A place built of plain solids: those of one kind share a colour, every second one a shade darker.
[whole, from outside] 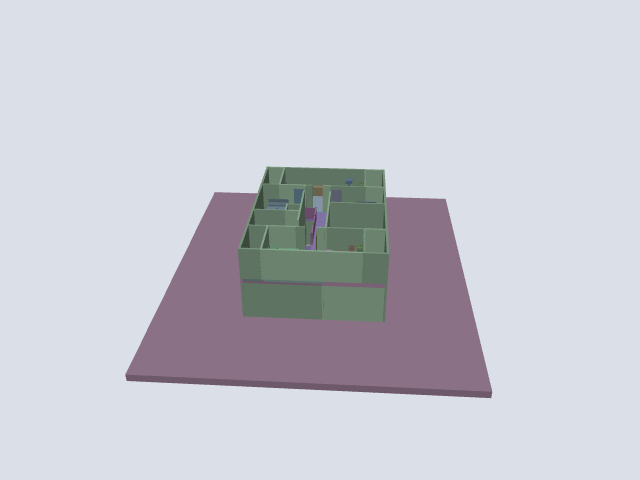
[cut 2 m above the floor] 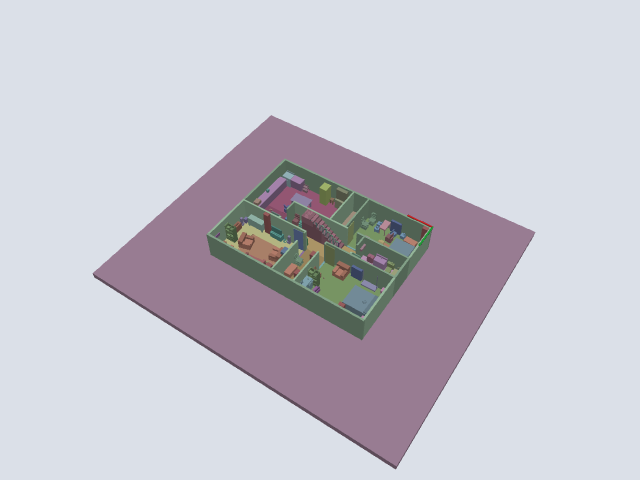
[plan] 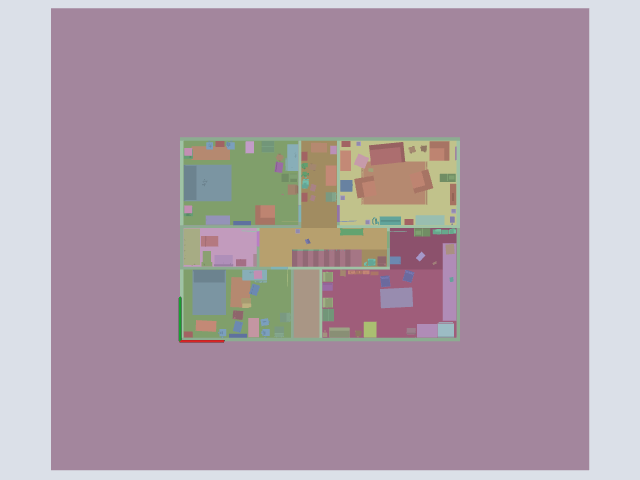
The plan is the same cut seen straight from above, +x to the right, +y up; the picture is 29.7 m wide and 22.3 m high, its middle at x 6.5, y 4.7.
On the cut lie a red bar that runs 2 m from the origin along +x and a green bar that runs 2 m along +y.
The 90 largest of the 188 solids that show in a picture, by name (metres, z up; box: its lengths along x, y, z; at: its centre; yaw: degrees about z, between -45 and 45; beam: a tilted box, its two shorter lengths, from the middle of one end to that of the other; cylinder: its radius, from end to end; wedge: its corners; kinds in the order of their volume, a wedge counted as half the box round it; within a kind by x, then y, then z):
{
 "under_1": {"box": [25.01, 21.47, 0.5], "at": [6.5, 4.74, -0.63]},
 "wall_1": {"box": [0.16, 1.22, 2.25], "at": [0.08, 0.77, 3.85]},
 "wall_2": {"box": [0.16, 3.17, 2.72], "at": [0.08, 1.75, 1.06]},
 "wall_3": {"box": [0.16, 1.8, 2.72], "at": [0.08, 4.36, 1.06]},
 "wall_4": {"box": [0.16, 6.34, 2.25], "at": [0.08, 4.68, 3.85]},
 "wall_5": {"box": [0.16, 3.92, 2.72], "at": [0.08, 7.35, 1.06]},
 "wall_6": {"box": [0.16, 1.33, 2.25], "at": [0.08, 8.64, 3.85]},
 "wall_7": {"box": [3.37, 0.13, 2.25], "at": [1.69, 1.45, 3.85]},
 "wall_8": {"box": [3.37, 0.13, 2.25], "at": [1.69, 7.92, 3.85]},
 "wall_9": {"box": [4.23, 0.13, 2.72], "at": [2.11, 3.4, 1.06]},
 "wall_10": {"box": [5.63, 0.13, 2.72], "at": [2.81, 5.33, 1.06]},
 "wall_11": {"box": [0.13, 1.22, 2.25], "at": [3.31, 0.77, 3.85]},
 "wall_12": {"box": [0.13, 1.82, 2.25], "at": [3.31, 2.42, 3.85]},
 "wall_13": {"box": [0.13, 2.43, 2.25], "at": [3.31, 6.63, 3.85]},
 "wall_14": {"box": [0.13, 1.33, 2.25], "at": [3.31, 8.64, 3.85]},
 "wall_15": {"box": [0.13, 0.94, 2.72], "at": [3.62, 3.93, 1.06]},
 "wall_16": {"box": [0.13, 3.17, 2.72], "at": [5.22, 1.75, 1.06]},
 "wall_17": {"box": [0.13, 2.99, 2.72], "at": [5.56, 7.82, 1.06]},
 "wall_18": {"box": [0.13, 3.89, 2.25], "at": [6.08, 7.37, 3.85]},
 "wall_19": {"box": [13.01, 0.16, 5.27], "at": [6.5, 0.08, 2.34]},
 "wall_20": {"box": [13.01, 0.16, 5.27], "at": [6.5, 9.39, 2.34]},
 "wall_21": {"box": [0.13, 3.17, 2.72], "at": [6.54, 1.75, 1.06]},
 "wall_22": {"box": [0.13, 0.88, 2.25], "at": [6.57, 2.89, 3.85]},
 "wall_23": {"box": [4.64, 0.13, 2.25], "at": [6.62, 3.4, 3.85]},
 "wall_24": {"box": [1.09, 0.13, 2.25], "at": [7.05, 2.38, 3.85]},
 "wall_25": {"box": [5.63, 0.13, 2.25], "at": [7.11, 5.36, 3.85]},
 "wall_26": {"box": [0.13, 2.99, 2.72], "at": [7.35, 7.82, 1.06]},
 "wall_27": {"box": [4.74, 0.13, 2.72], "at": [7.38, 3.4, 1.06]},
 "wall_28": {"box": [0.13, 2.16, 2.25], "at": [7.53, 1.24, 3.85]},
 "wall_29": {"box": [0.13, 0.88, 2.25], "at": [7.53, 2.89, 3.85]},
 "wall_30": {"box": [0.13, 0.87, 2.72], "at": [9.68, 3.9, 1.06]},
 "wall_31": {"box": [0.13, 1.22, 2.25], "at": [9.86, 0.77, 3.85]},
 "wall_32": {"box": [0.13, 1.82, 2.25], "at": [9.86, 2.42, 3.85]},
 "wall_33": {"box": [0.13, 2.43, 2.25], "at": [9.86, 6.63, 3.85]},
 "wall_34": {"box": [0.13, 1.33, 2.25], "at": [9.86, 8.64, 3.85]},
 "wall_35": {"box": [5.72, 0.13, 2.72], "at": [10.15, 5.33, 1.06]},
 "wall_36": {"box": [3.21, 0.13, 2.25], "at": [11.4, 1.45, 3.85]},
 "wall_37": {"box": [3.21, 0.13, 2.25], "at": [11.4, 7.92, 3.85]},
 "wall_38": {"box": [0.16, 1.22, 2.25], "at": [12.93, 0.77, 3.85]},
 "wall_39": {"box": [0.16, 5.1, 2.72], "at": [12.93, 2.71, 1.06]},
 "wall_40": {"box": [0.16, 6.34, 2.25], "at": [12.93, 4.68, 3.85]},
 "wall_41": {"box": [0.16, 3.92, 2.72], "at": [12.93, 7.35, 1.06]},
 "wall_42": {"box": [0.16, 1.33, 2.25], "at": [12.93, 8.64, 3.85]},
 "stair_1": {"box": [3.24, 0.8, 0.49], "at": [6.82, 3.86, -0.05]},
 "stair_2": {"box": [2.99, 0.8, 0.69], "at": [6.94, 3.86, 0.04]},
 "stair_3": {"box": [2.74, 0.8, 0.88], "at": [7.06, 3.86, 0.14]},
 "stair_4": {"box": [2.5, 0.8, 1.08], "at": [7.19, 3.86, 0.24]},
 "stair_5": {"box": [2.25, 0.8, 1.27], "at": [7.31, 3.86, 0.34]},
 "stair_6": {"box": [2.0, 0.8, 1.47], "at": [7.44, 3.86, 0.43]},
 "stair_7": {"box": [1.75, 0.8, 1.66], "at": [7.56, 3.86, 0.53]},
 "stair_8": {"box": [1.51, 0.8, 1.86], "at": [7.68, 3.86, 0.63]},
 "stair_9": {"box": [1.26, 0.8, 2.05], "at": [7.81, 3.86, 0.72]},
 "stair_10": {"box": [1.01, 0.8, 2.24], "at": [7.93, 3.86, 0.82]},
 "stair_11": {"box": [0.77, 0.8, 2.44], "at": [8.05, 3.86, 0.92]},
 "stair_12": {"box": [0.52, 0.8, 2.63], "at": [8.18, 3.86, 1.02]},
 "floor_bedroom_1": {"box": [5.0, 3.17, 0.5], "at": [2.66, 1.75, -0.25]},
 "floor_bedroom_2": {"box": [5.34, 3.92, 0.5], "at": [2.83, 7.35, -0.25]},
 "floor_kitchen_1": {"box": [6.24, 3.17, 0.5], "at": [9.73, 1.75, -0.25]},
 "floor_kitchen_2": {"box": [3.1, 1.93, 0.5], "at": [11.3, 4.29, -0.25]},
 "floor_lounge_1": {"box": [5.43, 3.92, 0.5], "at": [10.13, 7.35, -0.25]},
 "floor_hall_1": {"box": [1.53, 0.8, 0.5], "at": [4.46, 3.86, -0.25]},
 "floor_hall_2": {"box": [1.66, 4.05, 0.5], "at": [6.46, 7.29, -0.25]},
 "floor_hall_3": {"box": [5.93, 1.0, 0.5], "at": [6.65, 4.76, -0.25]},
 "floor_hall_4": {"box": [1.18, 0.8, 0.5], "at": [9.03, 3.86, -0.25]},
 "double_bed_1": {"box": [2.23, 1.7, 0.4], "at": [1.28, 7.35, 0.5]},
 "double_bed_2": {"box": [1.55, 2.11, 0.4], "at": [1.36, 2.27, 0.5]},
 "double_bed_3": {"box": [2.11, 1.55, 0.4], "at": [4.43, 1.33, 3.22]},
 "upper_floor_bedroom_1": {"box": [3.08, 6.34, 0.16], "at": [1.7, 4.68, 2.64]},
 "floor_bath_1": {"box": [3.4, 1.8, 0.5], "at": [1.86, 4.36, -0.25]},
 "counter_run_1": {"box": [0.96, 0.61, 0.78], "at": [11.49, 0.47, 0.49]},
 "counter_run_2": {"box": [0.61, 3.6, 0.78], "at": [12.53, 2.75, 0.49]},
 "floor_wardrobe_1": {"box": [1.19, 3.17, 0.5], "at": [5.88, 1.75, -0.25]},
 "chest_drawers_1": {"box": [1.15, 0.5, 0.99], "at": [3.46, 3.07, 0.5]},
 "chest_drawers_2": {"box": [0.5, 1.24, 1.03], "at": [5.23, 8.53, 0.52]},
 "armchair_club_1": {"box": [0.92, 0.9, 0.35], "at": [3.96, 5.87, 0.24]},
 "armchair_club_2": {"box": [0.9, 0.92, 0.35], "at": [8.62, 7.16, 0.24], "yaw": 9.8},
 "armchair_club_3": {"box": [0.9, 0.92, 0.35], "at": [11.21, 7.42, 0.24], "yaw": 15.7},
 "armchair_club_4": {"box": [0.92, 0.9, 0.35], "at": [12.05, 8.83, 0.24]},
 "upper_floor_landing_1": {"box": [6.43, 1.03, 0.16], "at": [6.58, 4.78, 2.64]},
 "fridge_flat_1": {"box": [0.6, 0.73, 1.66], "at": [8.83, 0.54, 0.83]},
 "tall_cupboard_1": {"box": [0.92, 0.3, 0.99], "at": [7.41, 0.34, 1.38]},
 "tall_cupboard_2": {"box": [0.96, 0.47, 0.89], "at": [7.41, 0.41, 0.44]},
 "bathtub_1": {"box": [0.76, 1.7, 0.41], "at": [0.55, 4.39, 0.2]},
 "sofa_1": {"box": [1.6, 0.93, 0.34], "at": [9.62, 8.71, 0.28], "yaw": 5.7},
 "rug_1": {"box": [2.9, 2.0, 0.08], "at": [9.96, 7.35, -0.03], "yaw": 0.1},
 "range_flat_1": {"box": [0.76, 0.65, 0.94], "at": [12.35, 0.49, 0.47]},
 "cube_shelf_1": {"box": [0.39, 1.46, 0.76], "at": [0.36, 4.2, 3.1]},
 "sideboard_1": {"box": [1.35, 0.45, 0.71], "at": [11.61, 5.62, 0.51]},
 "basin_vanity_1": {"box": [0.86, 0.53, 0.82], "at": [2.02, 3.73, 0.41]},
 "stair_guard_1": {"box": [3.88, 0.08, 0.95], "at": [6.5, 4.3, 3.2]}
}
